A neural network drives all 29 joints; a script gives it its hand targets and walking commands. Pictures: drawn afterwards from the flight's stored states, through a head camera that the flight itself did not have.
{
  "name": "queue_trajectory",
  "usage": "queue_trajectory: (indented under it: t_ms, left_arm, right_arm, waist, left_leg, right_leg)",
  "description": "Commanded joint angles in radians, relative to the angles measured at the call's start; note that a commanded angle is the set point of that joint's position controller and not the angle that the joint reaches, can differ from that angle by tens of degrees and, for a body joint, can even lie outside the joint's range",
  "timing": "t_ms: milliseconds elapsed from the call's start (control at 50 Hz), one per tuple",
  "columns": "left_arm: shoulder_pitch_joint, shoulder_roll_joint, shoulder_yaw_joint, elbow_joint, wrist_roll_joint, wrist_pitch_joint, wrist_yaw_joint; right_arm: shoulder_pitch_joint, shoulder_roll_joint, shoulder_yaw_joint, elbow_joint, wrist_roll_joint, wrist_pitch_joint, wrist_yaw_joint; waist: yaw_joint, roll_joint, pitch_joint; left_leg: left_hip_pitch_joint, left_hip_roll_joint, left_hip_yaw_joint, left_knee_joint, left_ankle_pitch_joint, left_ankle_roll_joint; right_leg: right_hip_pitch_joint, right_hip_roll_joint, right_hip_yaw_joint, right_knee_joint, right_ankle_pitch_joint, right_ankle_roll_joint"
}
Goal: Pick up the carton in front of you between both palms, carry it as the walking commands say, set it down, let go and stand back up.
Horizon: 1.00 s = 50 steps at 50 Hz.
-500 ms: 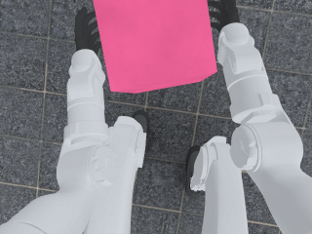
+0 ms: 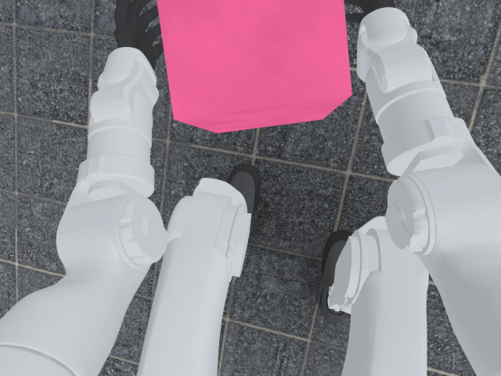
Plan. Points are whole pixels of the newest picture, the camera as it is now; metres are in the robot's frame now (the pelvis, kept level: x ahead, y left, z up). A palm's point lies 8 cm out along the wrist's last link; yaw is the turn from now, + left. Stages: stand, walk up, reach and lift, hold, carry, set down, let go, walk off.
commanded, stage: set down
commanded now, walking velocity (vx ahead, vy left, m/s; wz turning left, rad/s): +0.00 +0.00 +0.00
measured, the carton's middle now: (258, 54) +0.50 +0.14 -0.24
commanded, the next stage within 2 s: none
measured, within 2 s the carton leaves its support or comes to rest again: rests again in 0.90 s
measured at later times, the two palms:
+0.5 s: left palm (139, 49) +0.46 +0.29 -0.16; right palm (370, 24) +0.55 -0.01 -0.19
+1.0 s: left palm (138, 71) +0.44 +0.30 -0.19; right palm (395, 30) +0.55 -0.04 -0.21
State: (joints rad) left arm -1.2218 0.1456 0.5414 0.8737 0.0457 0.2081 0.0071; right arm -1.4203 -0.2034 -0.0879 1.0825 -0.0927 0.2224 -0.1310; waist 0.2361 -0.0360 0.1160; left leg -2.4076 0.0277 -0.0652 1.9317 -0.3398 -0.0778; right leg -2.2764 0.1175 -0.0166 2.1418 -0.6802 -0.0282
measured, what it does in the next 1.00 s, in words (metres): stands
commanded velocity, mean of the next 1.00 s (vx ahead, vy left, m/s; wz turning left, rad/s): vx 0.00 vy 0.00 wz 0.00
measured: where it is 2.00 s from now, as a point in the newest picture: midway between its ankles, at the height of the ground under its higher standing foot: (285, 257)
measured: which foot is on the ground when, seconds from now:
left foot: down 0.00-1.00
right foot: down 0.00-1.00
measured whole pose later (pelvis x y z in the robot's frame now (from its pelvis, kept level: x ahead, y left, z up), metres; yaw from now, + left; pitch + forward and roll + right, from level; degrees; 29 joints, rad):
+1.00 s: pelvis -0.01 +0.01 -0.01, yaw +1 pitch +42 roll +3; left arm -1.31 0.28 0.46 1.23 -0.14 -0.02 0.05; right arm -1.49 -0.35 0.08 1.16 -0.01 0.10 -0.07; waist 0.20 0.05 0.28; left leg -2.38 0.03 -0.01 1.97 -0.33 -0.05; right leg -2.25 0.12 0.04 2.21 -0.69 0.01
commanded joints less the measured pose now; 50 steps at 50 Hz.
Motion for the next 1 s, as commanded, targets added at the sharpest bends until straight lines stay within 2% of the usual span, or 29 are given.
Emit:
queue_trajectory:
  t_ms: [0, 160, 300, 420, 700, 780, 840, 860, 880, 920, 980]
  left_arm:
    - [-0.487, -0.812, -0.296, -0.047, -0.067, -0.012, -0.213]
    - [-0.480, -0.742, -0.240, 0.008, -0.047, -0.032, -0.202]
    - [-0.462, -0.709, -0.204, 0.073, -0.051, -0.054, -0.197]
    - [-0.461, -0.644, -0.176, 0.116, -0.047, -0.064, -0.195]
    - [-0.414, -0.501, -0.124, 0.189, -0.033, -0.086, -0.159]
    - [-0.365, -0.383, -0.082, 0.213, -0.038, -0.119, -0.122]
    - [-0.214, -0.072, 0.000, 0.247, -0.060, -0.175, -0.033]
    - [-0.169, 0.063, 0.003, 0.247, -0.082, -0.199, 0.008]
    - [-0.169, 0.126, -0.021, 0.253, -0.111, -0.220, 0.035]
    - [-0.185, 0.174, -0.060, 0.271, -0.172, -0.248, 0.058]
    - [-0.186, 0.208, -0.107, 0.293, -0.238, -0.272, 0.064]
  right_arm:
    - [-0.499, 0.815, 0.207, -0.142, 0.076, -0.081, 0.219]
    - [-0.490, 0.725, 0.163, -0.078, 0.047, -0.093, 0.222]
    - [-0.509, 0.670, 0.167, -0.088, 0.029, -0.108, 0.215]
    - [-0.437, 0.627, 0.137, -0.055, -0.029, -0.098, 0.213]
    - [-0.351, 0.463, 0.075, 0.019, -0.101, -0.097, 0.206]
    - [-0.361, 0.325, 0.090, 0.010, -0.091, -0.106, 0.177]
    - [-0.313, -0.011, 0.071, 0.004, -0.052, -0.122, 0.099]
    - [-0.292, -0.151, 0.073, 0.002, -0.029, -0.132, 0.067]
    - [-0.316, -0.198, 0.086, 0.007, 0.003, -0.135, 0.049]
    - [-0.360, -0.203, 0.143, -0.016, 0.066, -0.145, 0.043]
    - [-0.408, -0.168, 0.233, -0.064, 0.162, -0.155, 0.061]
  waist:
    - [0.002, -0.190, -0.992]
    - [-0.001, -0.186, -0.894]
    - [-0.007, -0.213, -0.852]
    - [-0.036, -0.211, -0.764]
    - [-0.074, -0.165, -0.637]
    - [-0.064, -0.162, -0.660]
    - [-0.055, -0.155, -0.695]
    - [-0.050, -0.151, -0.706]
    - [-0.037, -0.150, -0.726]
    - [-0.013, -0.184, -0.766]
    - [0.038, -0.238, -0.801]
  left_leg:
    - [0.695, -0.076, 0.151, 0.024, 0.290, 0.010]
    - [0.668, -0.076, 0.141, 0.020, 0.237, 0.017]
    - [0.638, -0.076, 0.127, 0.029, 0.232, 0.022]
    - [0.575, -0.074, 0.117, 0.033, 0.176, 0.023]
    - [0.536, -0.075, 0.088, 0.041, 0.122, 0.018]
    - [0.571, -0.066, 0.095, 0.052, 0.133, 0.003]
    - [0.602, -0.042, 0.097, 0.050, 0.160, -0.017]
    - [0.609, -0.031, 0.098, 0.046, 0.173, -0.023]
    - [0.605, -0.025, 0.099, 0.048, 0.197, -0.021]
    - [0.603, -0.013, 0.103, 0.050, 0.244, -0.007]
    - [0.589, 0.003, 0.110, 0.049, 0.287, 0.018]
  right_leg:
    - [0.357, 0.043, 0.038, -0.285, 0.330, 0.005]
    - [0.274, 0.039, 0.038, -0.281, 0.248, -0.004]
    - [0.267, 0.023, 0.047, -0.269, 0.257, -0.003]
    - [0.250, 0.010, 0.062, -0.271, 0.241, -0.007]
    - [0.217, -0.008, 0.075, -0.258, 0.205, -0.019]
    - [0.259, -0.023, 0.080, -0.251, 0.220, -0.007]
    - [0.304, -0.049, 0.089, -0.250, 0.240, 0.016]
    - [0.317, -0.060, 0.096, -0.250, 0.243, 0.019]
    - [0.327, -0.073, 0.103, -0.244, 0.247, 0.022]
    - [0.350, -0.088, 0.110, -0.237, 0.272, 0.029]
    - [0.374, -0.103, 0.119, -0.222, 0.314, 0.038]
